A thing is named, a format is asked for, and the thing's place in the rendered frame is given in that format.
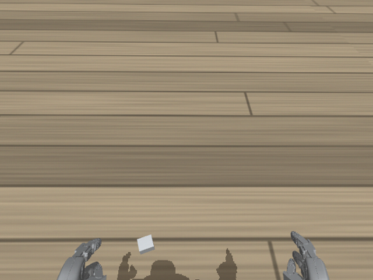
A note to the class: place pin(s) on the small box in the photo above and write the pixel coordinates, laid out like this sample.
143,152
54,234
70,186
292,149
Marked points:
145,244

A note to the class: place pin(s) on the right robot hand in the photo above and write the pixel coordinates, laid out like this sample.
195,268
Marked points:
312,267

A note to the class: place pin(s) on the left robot hand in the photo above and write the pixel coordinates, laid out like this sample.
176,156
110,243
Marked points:
74,267

